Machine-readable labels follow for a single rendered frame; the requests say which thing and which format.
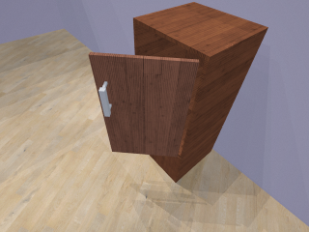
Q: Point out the handle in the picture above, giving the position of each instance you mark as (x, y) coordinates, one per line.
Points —
(106, 106)

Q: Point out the cupboard door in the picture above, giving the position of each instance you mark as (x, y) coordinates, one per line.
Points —
(150, 97)

